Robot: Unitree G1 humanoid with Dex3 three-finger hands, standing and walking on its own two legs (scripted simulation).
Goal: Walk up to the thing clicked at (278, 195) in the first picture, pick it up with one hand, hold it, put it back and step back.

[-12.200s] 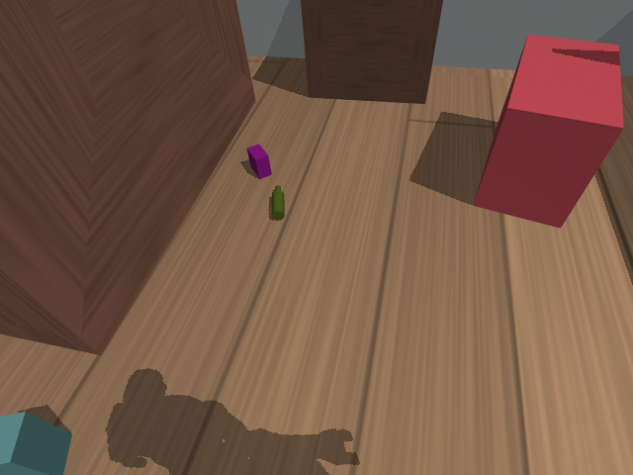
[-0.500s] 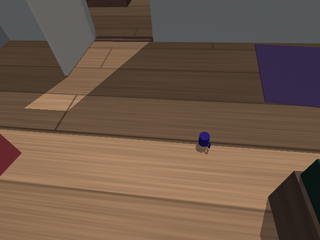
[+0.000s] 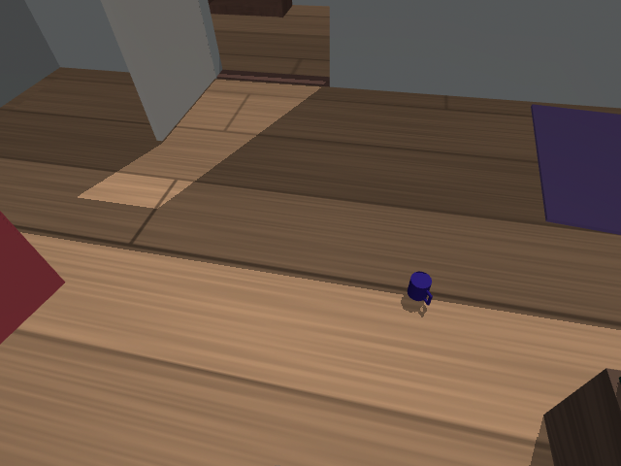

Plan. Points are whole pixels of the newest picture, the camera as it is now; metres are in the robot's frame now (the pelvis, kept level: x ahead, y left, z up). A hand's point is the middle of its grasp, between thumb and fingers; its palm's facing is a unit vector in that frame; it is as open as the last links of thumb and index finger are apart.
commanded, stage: walk up
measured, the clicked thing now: out of the picture -0.33 +1.26 -0.75
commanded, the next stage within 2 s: none
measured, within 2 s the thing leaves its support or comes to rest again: neither
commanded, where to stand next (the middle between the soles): +0.51 +0.00 m, yaw +1 degrees
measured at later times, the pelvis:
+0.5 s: pelvis +0.16 +0.04 +0.00, yaw +4 degrees
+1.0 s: pelvis +0.38 -0.04 -0.02, yaw +28 degrees
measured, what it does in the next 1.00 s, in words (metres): walks ahead, turning left: left foot, then right foot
